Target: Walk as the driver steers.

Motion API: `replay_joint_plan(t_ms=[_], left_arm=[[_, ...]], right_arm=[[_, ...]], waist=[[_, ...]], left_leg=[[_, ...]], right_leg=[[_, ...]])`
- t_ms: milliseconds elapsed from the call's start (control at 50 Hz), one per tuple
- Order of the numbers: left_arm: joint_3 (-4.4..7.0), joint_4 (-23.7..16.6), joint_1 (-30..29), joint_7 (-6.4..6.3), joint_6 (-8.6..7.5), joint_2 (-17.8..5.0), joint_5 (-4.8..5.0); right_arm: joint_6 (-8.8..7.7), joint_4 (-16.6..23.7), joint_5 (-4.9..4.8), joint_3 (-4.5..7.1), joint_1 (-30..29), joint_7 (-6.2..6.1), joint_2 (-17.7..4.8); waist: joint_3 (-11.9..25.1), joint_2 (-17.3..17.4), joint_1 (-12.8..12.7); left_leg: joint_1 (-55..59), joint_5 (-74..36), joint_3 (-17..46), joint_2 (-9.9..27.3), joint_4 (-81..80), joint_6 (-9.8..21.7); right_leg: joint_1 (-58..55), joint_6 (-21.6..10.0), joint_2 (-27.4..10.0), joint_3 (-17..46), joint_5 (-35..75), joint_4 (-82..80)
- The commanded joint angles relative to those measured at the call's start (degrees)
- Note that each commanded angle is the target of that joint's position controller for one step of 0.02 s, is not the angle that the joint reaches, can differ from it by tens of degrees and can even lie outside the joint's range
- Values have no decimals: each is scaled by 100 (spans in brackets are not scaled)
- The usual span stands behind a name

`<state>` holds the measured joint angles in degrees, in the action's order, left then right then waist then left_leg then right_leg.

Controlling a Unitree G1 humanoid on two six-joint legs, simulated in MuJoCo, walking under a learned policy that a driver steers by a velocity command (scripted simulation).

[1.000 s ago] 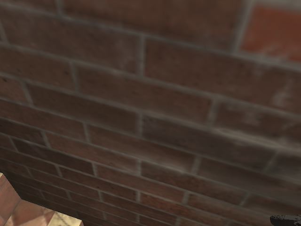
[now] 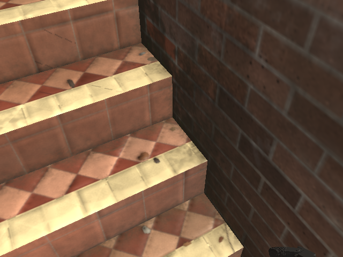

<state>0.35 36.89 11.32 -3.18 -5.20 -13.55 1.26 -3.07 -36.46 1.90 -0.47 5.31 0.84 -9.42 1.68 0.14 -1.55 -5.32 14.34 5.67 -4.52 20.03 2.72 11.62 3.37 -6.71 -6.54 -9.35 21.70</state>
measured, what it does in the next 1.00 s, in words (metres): climbs, turning left: left foot, then right foot 0.20 m higher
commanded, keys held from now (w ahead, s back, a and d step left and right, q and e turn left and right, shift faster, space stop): w+shift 0.04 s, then w+q+shift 0.86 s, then w+shift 0.10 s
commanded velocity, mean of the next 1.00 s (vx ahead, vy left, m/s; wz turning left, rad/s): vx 1.00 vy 0.00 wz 0.74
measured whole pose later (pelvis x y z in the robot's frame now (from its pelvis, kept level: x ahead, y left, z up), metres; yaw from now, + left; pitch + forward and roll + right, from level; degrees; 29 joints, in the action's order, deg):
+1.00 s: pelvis +0.31 +0.15 +0.08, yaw +44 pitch +4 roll -2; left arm 1.3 33.7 3.1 -4.5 0.0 -10.6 -1.7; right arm -5.1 -42.6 3.0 5.7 12.3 0.9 -16.3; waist -3.5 3.4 1.2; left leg -22.8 1.4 13.6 -12.3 77.6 7.0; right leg 44.7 -3.1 -0.4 -5.9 -28.7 69.7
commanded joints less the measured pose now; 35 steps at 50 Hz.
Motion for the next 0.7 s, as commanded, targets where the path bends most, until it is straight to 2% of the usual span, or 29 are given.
replay_joint_plan(t_ms=[20, 40, 160, 180, 200, 220, 240, 260, 280, 300, 320, 340, 360, 400, 420, 440, 460, 480, 500, 520, 540, 560, 580, 600, 620, 640, 660, 680, 700], left_arm=[[116, -568, -570, -26, -109, -323, 3], [160, -620, -583, -21, -97, -361, -80], [311, -843, -379, -98, -39, -511, -211], [344, -876, -269, -109, -23, -576, -295], [399, -844, -78, -124, 14, -682, -326], [503, -722, 264, -147, 68, -938, -383], [578, -645, 448, -174, 101, -1116, -418], [617, -551, 584, -197, 101, -1190, -440], [631, -446, 708, -204, 64, -1170, -459], [604, -358, 826, -175, -20, -1078, -496], [611, -259, 739, -137, -69, -1062, -536], [619, -199, 515, -76, -108, -1092, -534], [635, -221, 164, 4, -77, -1148, -533], [599, -317, -647, 124, 13, -1139, -436], [557, -334, -974, 135, 60, -1048, -338], [469, -402, -1144, 128, 208, -807, -250], [300, -747, -1728, 186, 256, -373, -174], [95, -1476, -1646, 305, 222, 243, -166], [138, -1413, -1081, 245, 189, -30, -446], [149, -1248, -847, 216, 122, -142, -587], [199, -1069, -659, 220, 76, -359, -661], [241, -1034, -706, 166, 86, -453, -712], [247, -1003, -657, 144, 171, -461, -716], [220, -1078, -709, 140, 297, -408, -675], [172, -1167, -742, 122, 403, -330, -628], [76, -1247, -885, 104, 482, -215, -683], [-39, -1254, -882, 73, 526, 96, -659], [-89, -1399, -1123, 100, 522, 143, -694], [-153, -1671, -1723, 70, 504, 293, -638]], right_arm=[[-89, 254, 30, 320, -47, 36, -816], [-119, 214, 8, 371, -5, 46, -892], [-166, 119, -116, 425, 138, 5, -693], [-140, 114, -158, 483, 157, -25, -854], [-120, 140, -166, 520, 188, -42, -899], [-96, 234, -139, 539, 170, -59, -873], [-65, 320, -126, 519, 106, -67, -787], [-23, 422, -95, 504, -36, -70, -723], [21, 522, -53, 507, -234, -56, -734], [115, 537, -34, 535, -299, 2, -866], [179, 561, -15, 546, -256, 39, -867], [240, 496, 3, 538, -21, 69, -836], [307, 426, 13, 519, 238, 124, -832], [384, 215, -7, 559, 989, 162, -835], [351, -16, -5, 631, 1584, 135, -918], [302, -475, -68, 782, 2854, 65, -1035], [311, -637, -4, 856, 3546, 25, -1324], [335, -251, -43, 993, 2610, -103, -2181], [224, 438, 25, 957, 1677, -137, -2073], [176, 540, 81, 927, 1389, -211, -2004], [109, 472, 77, 835, 1379, -225, -1767], [13, 360, -31, 759, 1410, -229, -1716], [-66, 253, -67, 702, 1354, -225, -1660], [-137, 130, -76, 623, 1433, -197, -1534], [-170, 8, -89, 605, 1594, -197, -1522], [-125, -115, -66, 615, 1776, -208, -1596], [-96, -264, -32, 606, 1944, -251, -1623], [-116, -398, -22, 585, 2315, -263, -1604], [-137, -518, 47, 570, 2650, -283, -1579]], waist=[[-318, 260, 259], [-229, 153, 253], [236, -113, -51], [271, -129, -156], [334, -242, -236], [348, -493, -312], [297, -877, -374], [182, -1136, -417], [22, -1181, -479], [-110, -996, -504], [-177, -813, -375], [-170, -687, -173], [-58, -580, 52], [51, -616, 658], [70, -311, 1071], [408, 377, 1642], [-98, 1377, 2072], [-181, 3131, 1139], [-31, 1620, 579], [26, 567, 366], [-38, -214, 276], [-60, -329, 246], [-65, -200, 169], [-84, -44, 136], [-40, 20, 94], [100, -24, 172], [293, 426, 254], [173, 416, 377], [-60, 498, 573]], left_leg=[[-578, 284, 1047, 782, -878, 391], [-575, 80, 962, 702, -728, 382], [-1200, -1213, 770, 371, 22, 367], [-1414, -1436, 714, 267, 318, 336], [-1733, -1548, 629, 213, 671, 312], [-2216, -1100, 376, 95, 1156, 255], [-2677, -578, 98, 109, 1602, 193], [-3087, 213, -146, 218, 1954, 155], [-3306, 910, -234, 469, 2451, 135], [-3431, 1327, -204, 753, 2937, 191], [-3453, 1406, -228, 950, 3122, 216], [-3246, 1397, -303, 1031, 3102, 274], [-2712, 1444, -535, 905, 2995, 330], [-1439, 1018, -963, 566, 2344, 399], [-941, 430, -1176, 282, 1801, 467], [132, 35, -1338, -331, 1450, 583], [713, 27, -416, -196, 1142, 693], [583, -135, 3176, 816, -290, 1295], [721, 796, 4917, 1722, -1111, 1800], [586, 1426, 4778, 1980, -996, 1904], [316, 1182, 4010, 1847, -693, 1664], [98, 180, 3397, 1650, -533, 1415], [-100, -938, 2780, 1404, -412, 1242], [-278, -2184, 2421, 1183, -180, 1170], [-318, -3182, 2077, 1002, 26, 1126], [-104, -3831, 1848, 844, 208, 1028], [140, -4137, 1836, 818, 445, 1218], [531, -3759, 2206, 891, 516, 1362], [861, -3662, 2703, 1129, 419, 1537]], right_leg=[[-12, -69, 204, 103, 177, 23], [-70, -68, 194, 107, 215, 42], [-1062, -99, -28, 81, -13, 145], [-1229, -136, -45, 130, -49, 186], [-1492, -235, -158, 215, -214, 202], [-1775, -422, -431, 426, -745, 28], [-1883, -647, -880, 755, -1393, -304], [-1886, -880, -1367, 1072, -1934, -692], [-1705, -1121, -1837, 1357, -2045, -1020], [-1567, -1333, -2165, 1477, -1794, -1223], [-1425, -1344, -2216, 1287, -1474, -1270], [-1220, -1239, -2089, 892, -1278, -1235], [-885, -1100, -1827, 402, -1042, -1099], [-116, -810, -1221, -522, -200, -497], [40, -733, -999, -815, 860, 406], [422, -686, -664, -1163, 1749, 2527], [2343, -532, -414, -767, -676, 4525], [4117, -302, 644, -61, -2523, 5781], [4617, -273, 517, 923, -2114, 6543], [4681, -268, 293, 1120, -1494, 6851], [4477, -242, 101, 1149, -1122, 6742], [4258, -254, 89, 1075, -872, 6651], [4014, -261, 112, 917, -586, 6755], [3914, -223, 196, 783, -546, 6888], [3866, -238, 294, 650, -677, 6922], [3978, -241, 374, 462, -790, 6901], [4385, -279, 565, 261, -1216, 8067], [5182, -313, 571, 348, -1558, 8633], [6135, -342, 617, 384, -1953, 9510]])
